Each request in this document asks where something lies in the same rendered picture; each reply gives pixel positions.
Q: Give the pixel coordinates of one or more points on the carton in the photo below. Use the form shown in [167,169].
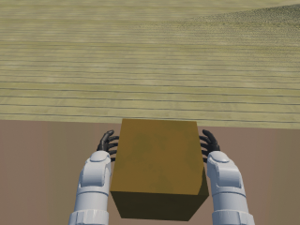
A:
[158,172]

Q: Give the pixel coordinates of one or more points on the robot right hand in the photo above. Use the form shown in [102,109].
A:
[211,145]

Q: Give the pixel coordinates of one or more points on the robot left hand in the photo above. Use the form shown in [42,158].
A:
[104,144]

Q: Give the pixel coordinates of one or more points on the robot right forearm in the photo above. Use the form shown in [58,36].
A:
[228,192]

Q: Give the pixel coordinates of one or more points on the robot left forearm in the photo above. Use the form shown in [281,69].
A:
[93,191]

